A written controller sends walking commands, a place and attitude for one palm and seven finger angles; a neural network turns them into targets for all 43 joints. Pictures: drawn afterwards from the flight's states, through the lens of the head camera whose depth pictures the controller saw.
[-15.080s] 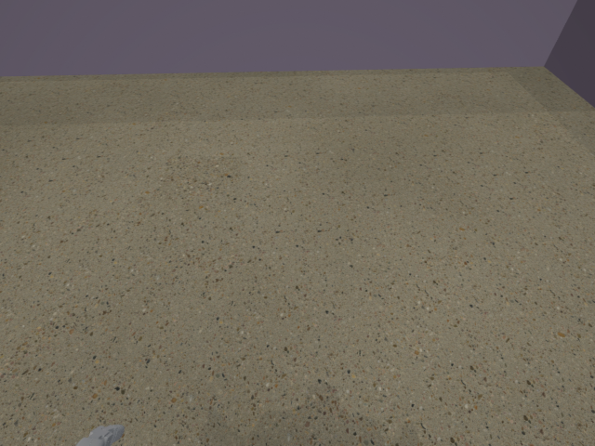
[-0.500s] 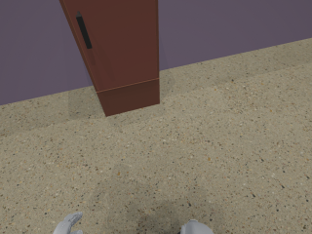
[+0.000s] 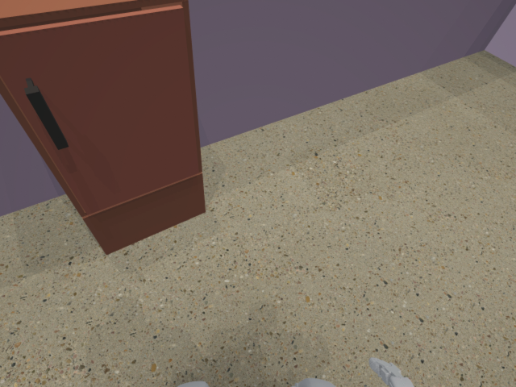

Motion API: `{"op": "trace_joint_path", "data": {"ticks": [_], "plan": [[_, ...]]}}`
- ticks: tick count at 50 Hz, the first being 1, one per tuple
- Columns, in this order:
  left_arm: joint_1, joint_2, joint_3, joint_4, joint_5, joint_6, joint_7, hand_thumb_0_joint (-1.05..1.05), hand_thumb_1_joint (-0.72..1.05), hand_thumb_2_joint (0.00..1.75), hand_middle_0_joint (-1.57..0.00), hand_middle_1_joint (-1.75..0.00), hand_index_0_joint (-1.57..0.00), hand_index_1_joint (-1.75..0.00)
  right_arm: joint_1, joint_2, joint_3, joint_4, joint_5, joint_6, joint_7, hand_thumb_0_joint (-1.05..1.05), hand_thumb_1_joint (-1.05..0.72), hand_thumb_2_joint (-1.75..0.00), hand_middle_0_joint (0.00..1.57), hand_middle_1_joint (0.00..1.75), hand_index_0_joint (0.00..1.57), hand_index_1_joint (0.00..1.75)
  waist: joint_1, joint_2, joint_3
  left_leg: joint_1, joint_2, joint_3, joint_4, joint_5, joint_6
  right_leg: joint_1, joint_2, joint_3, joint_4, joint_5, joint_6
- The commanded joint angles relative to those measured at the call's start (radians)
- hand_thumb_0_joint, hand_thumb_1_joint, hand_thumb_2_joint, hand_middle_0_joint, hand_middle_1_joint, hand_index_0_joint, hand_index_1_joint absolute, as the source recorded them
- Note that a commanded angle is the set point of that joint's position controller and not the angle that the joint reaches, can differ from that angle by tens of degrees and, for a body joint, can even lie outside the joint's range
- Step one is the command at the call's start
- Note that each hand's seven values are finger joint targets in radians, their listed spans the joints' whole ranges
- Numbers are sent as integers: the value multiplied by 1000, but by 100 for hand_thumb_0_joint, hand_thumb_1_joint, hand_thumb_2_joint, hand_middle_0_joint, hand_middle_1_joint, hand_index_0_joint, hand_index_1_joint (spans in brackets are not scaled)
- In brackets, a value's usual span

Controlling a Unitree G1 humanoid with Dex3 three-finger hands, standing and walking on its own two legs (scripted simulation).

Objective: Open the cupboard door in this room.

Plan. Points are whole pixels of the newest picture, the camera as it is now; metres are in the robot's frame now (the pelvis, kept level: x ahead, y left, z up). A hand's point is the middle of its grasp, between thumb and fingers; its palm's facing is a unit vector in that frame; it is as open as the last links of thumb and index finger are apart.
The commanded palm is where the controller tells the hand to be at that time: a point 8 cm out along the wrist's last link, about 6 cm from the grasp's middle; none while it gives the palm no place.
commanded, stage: walk to a spot facing it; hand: left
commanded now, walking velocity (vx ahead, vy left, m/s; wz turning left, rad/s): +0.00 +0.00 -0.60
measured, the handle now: (46, 114) +0.61 +0.56 -0.03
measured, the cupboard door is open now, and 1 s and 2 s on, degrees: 0 0 0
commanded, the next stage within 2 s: turn to face it in 0.08 s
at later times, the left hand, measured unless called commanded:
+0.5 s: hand (218, 324) +0.24 +0.09 -0.14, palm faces -0.16 -0.97 -0.19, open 7.4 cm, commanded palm none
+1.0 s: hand out of the picture +0.05 +0.24 -0.17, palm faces +0.26 -0.93 -0.26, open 7.4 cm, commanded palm none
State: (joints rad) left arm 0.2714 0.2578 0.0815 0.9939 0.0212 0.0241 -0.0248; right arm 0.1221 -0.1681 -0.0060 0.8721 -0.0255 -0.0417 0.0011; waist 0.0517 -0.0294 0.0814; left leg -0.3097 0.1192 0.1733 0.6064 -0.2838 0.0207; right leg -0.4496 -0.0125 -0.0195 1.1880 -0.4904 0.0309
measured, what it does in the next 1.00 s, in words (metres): steps on the spot: right foot, then left foot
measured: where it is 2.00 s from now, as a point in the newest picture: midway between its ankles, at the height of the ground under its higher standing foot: outside the picture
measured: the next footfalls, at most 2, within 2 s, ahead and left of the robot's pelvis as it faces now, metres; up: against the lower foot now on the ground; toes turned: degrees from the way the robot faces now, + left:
right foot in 0.34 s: +0.12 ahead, -0.15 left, +0.00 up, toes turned -14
left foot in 0.78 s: +0.09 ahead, +0.10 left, +0.00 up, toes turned +16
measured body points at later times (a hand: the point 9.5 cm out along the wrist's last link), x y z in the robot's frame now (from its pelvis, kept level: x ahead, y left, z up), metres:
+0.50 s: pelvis +0.07 -0.04 +0.00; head +0.09 -0.07 +0.45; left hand +0.24 +0.14 -0.12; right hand +0.00 -0.25 -0.17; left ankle +0.03 +0.10 -0.67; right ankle +0.08 -0.14 -0.73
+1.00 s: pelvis +0.04 +0.00 +0.01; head +0.08 +0.03 +0.45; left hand +0.04 +0.29 -0.15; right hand +0.17 -0.24 -0.12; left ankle +0.05 +0.09 -0.73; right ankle +0.06 -0.16 -0.65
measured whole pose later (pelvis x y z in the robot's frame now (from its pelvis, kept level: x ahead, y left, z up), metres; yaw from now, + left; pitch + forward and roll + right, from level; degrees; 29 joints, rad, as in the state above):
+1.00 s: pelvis +0.04 +0.00 +0.01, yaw +13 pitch +1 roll -2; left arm 0.18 0.28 0.08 0.97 0.02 0.06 0.00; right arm 0.20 -0.23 -0.06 0.93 -0.02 0.03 0.00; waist 0.00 -0.02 0.08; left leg -0.31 0.01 0.04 0.52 -0.23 0.05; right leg -0.51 -0.09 -0.04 1.13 -0.38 0.09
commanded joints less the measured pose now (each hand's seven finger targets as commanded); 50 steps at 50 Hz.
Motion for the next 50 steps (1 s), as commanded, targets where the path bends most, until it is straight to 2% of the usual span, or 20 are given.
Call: {"op": "trace_joint_path", "data": {"ticks": [1, 8, 11, 14, 16, 17, 18, 19, 21, 26, 30, 35, 37, 38, 39, 40, 41, 42, 45, 50], "plan": [[12, 16, 13, -96, 0, -4, -7, 0, 90, 90, -20, -30, -20, -30, 116, -173, -56, 0, 6, -14, -27, 0, -90, -90, 20, 30, 20, 30, -33, 186, -106, 178, 235, -119, -260, 577, 41, -133, -60, -4, 115, 142, 26], [-132, -4, 8, -152, 4, 28, -9, 0, 90, 90, -20, -30, -20, -30, 206, -169, -75, 46, 2, -4, -30, 0, -90, -90, 20, 30, 20, 30, -71, 155, -94, 281, 268, -37, -257, 592, 84, -195, -89, -25, -58, 190, 43], [-194, -20, -12, -156, 4, 14, 3, 0, 90, 90, -20, -30, -20, -30, 253, -176, -78, 83, -8, 3, -24, 0, -90, -90, 20, 30, 20, 30, -102, 187, -75, 250, 251, -29, -227, 648, 97, -84, -71, -58, -295, 144, 24], [-146, -31, -30, -117, 4, -13, 19, 0, 90, 90, -20, -30, -20, -30, 257, -183, -76, 116, -7, 8, -22, 0, -90, -90, 20, 30, 20, 30, -89, 221, -109, 248, 227, -35, -148, 713, 85, 67, -34, -88, -537, 181, -3], [-58, 18, -31, -65, 6, -42, 31, 0, 90, 90, -20, -30, -20, -30, 273, -165, -66, 138, 6, 6, -17, 0, -90, -90, 20, 30, 20, 30, -41, 138, -154, 181, 156, -29, -49, 627, 18, 286, -46, -92, -783, 427, -9], [0, 87, -24, -38, 8, -59, 43, 0, 90, 90, -20, -30, -20, -30, 293, -121, -53, 140, 16, 2, -12, 0, -90, -90, 20, 30, 20, 30, -16, 10, -227, 36, 114, -10, 40, 384, -26, 496, -184, 26, -767, 722, -35], [49, 137, -17, -7, 3, -70, 53, 0, 90, 90, -20, -30, -20, -30, 266, -49, -32, 124, 25, 11, -10, 0, -90, -90, 20, 30, 20, 30, -5, -165, -271, -114, 24, 8, 148, -205, -70, 605, -393, 169, -716, 1124, -126], [62, 153, -26, -5, -8, -65, 51, 0, 90, 90, -20, -30, -20, -30, 240, -62, -34, 110, 30, 32, -16, 0, -90, -90, 20, 30, 20, 30, 9, -140, -267, -100, -10, -72, 255, -376, -66, 541, -441, 137, -724, 1240, -201], [-33, 129, -14, -20, -7, -55, 63, 0, 90, 90, -20, -30, -20, -30, 230, -75, -44, 126, 27, 65, -19, 0, -90, -90, 20, 30, 20, 30, -12, -209, -193, -130, -9, -138, 407, -351, -69, 435, -417, 108, -762, 1087, -221], [-142, 91, -18, -65, -4, -39, 67, 0, 90, 90, -20, -30, -20, -30, 246, -69, -63, 145, 19, 89, -3, 0, -90, -90, 20, 30, 20, 30, -73, -102, -63, -140, -25, -130, 508, -194, -83, 254, -354, -54, -824, 724, -150], [-149, 87, -5, -82, 2, -32, 65, 0, 90, 90, -20, -30, -20, -30, 198, -64, -76, 108, 11, 95, 8, 0, -90, -90, 20, 30, 20, 30, -72, -140, -24, -128, -21, -93, 449, -160, -90, 173, -357, -94, -864, 466, -143], [-136, 112, 16, -99, 10, -22, 64, 0, 90, 90, -20, -30, -20, -30, 135, -73, -79, 43, 11, 80, 16, 0, -90, -90, 20, 30, 20, 30, -59, -170, -71, -89, -14, -69, 207, -151, -75, 233, -393, -111, -779, 438, -139], [-133, 115, 19, -104, 2, -12, 59, 0, 90, 90, -20, -30, -20, -30, 177, -95, -86, 41, 8, 72, 17, 0, -90, -90, 20, 30, 20, 30, -86, -75, -114, 38, -40, -41, 7, -2, -68, 205, -362, -164, -654, 384, -89], [-126, 96, 15, -116, -7, -3, 54, 0, 90, 90, -20, -30, -20, -30, 213, -142, -94, 47, 6, 64, 19, 0, -90, -90, 20, 30, 20, 30, -108, 65, -132, 134, -2, -126, -131, 88, -45, 117, -309, -192, -513, 284, -43], [-125, 34, 7, -150, -13, 4, 45, 0, 90, 90, -20, -30, -20, -30, 240, -250, -120, 34, -1, 56, 14, 0, -90, -90, 20, 30, 20, 30, -125, 384, -109, 200, 228, -497, -259, 291, 61, -124, -161, -218, -288, -61, 46], [-209, 32, -5, -186, -4, 12, 43, 0, 90, 90, -20, -30, -20, -30, 268, -312, -129, 40, -5, 59, 7, 0, -90, -90, 20, 30, 20, 30, -160, 369, -96, 143, 337, -603, -329, 339, 155, -158, -111, -119, -109, -176, 49], [-230, 45, -3, -192, -2, 16, 39, 0, 90, 90, -20, -30, -20, -30, 245, -305, -123, 38, -3, 57, 2, 0, -90, -90, 20, 30, 20, 30, -139, 251, -92, 108, 328, -574, -336, 252, 166, -148, -133, -46, -56, -106, 34], [-220, 32, 5, -178, 1, 16, 39, 0, 90, 90, -20, -30, -20, -30, 196, -289, -121, 27, -5, 52, -7, 0, -90, -90, 20, 30, 20, 30, -124, 294, -115, 131, 264, -556, -325, 233, 147, -192, -122, -19, -15, -49, 41], [-153, 69, 11, -132, -1, 11, 29, 0, 90, 90, -20, -30, -20, -30, 74, -245, -94, -9, 0, 45, -12, 0, -90, -90, 20, 30, 20, 30, -68, 205, -108, 122, 142, -400, -290, 262, 105, -150, -104, 4, 1, 113, 52], [-137, 78, 2, -123, -6, 8, 36, 0, 90, 90, -20, -30, -20, -30, 118, -256, -102, 0, 7, 44, -10, 0, -90, -90, 20, 30, 20, 30, -86, 125, -160, 221, 122, -414, -275, 341, 132, -129, -83, 17, -93, 126, 72]]}}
